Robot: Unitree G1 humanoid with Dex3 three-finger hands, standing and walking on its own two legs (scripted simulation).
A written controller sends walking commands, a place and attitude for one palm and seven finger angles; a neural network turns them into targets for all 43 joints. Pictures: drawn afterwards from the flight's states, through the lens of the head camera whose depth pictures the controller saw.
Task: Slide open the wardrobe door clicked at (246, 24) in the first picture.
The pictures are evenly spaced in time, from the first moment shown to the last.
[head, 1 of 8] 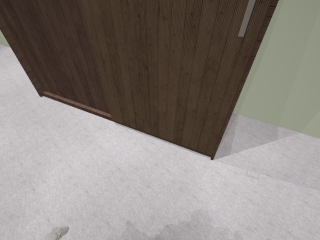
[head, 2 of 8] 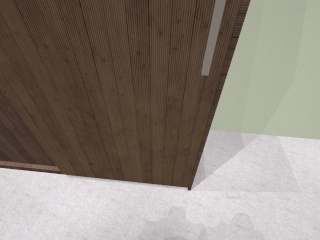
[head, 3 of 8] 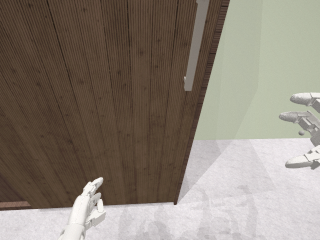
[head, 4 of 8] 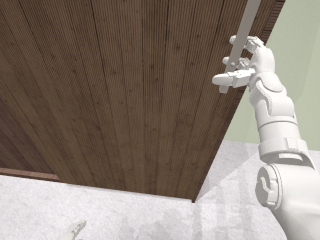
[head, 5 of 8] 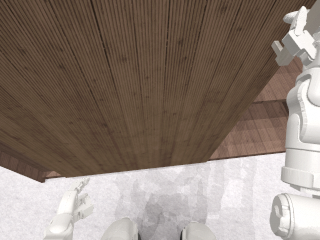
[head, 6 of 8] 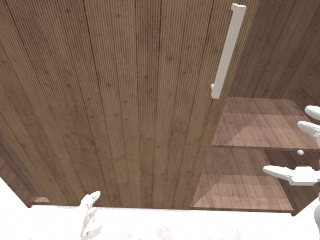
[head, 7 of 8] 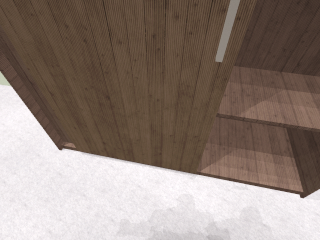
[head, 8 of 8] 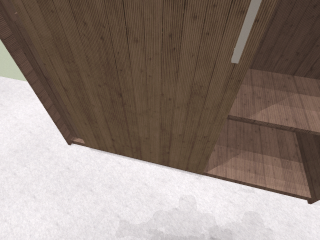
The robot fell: no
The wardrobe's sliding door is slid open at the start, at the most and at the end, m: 0.00 0.68 0.67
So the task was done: yes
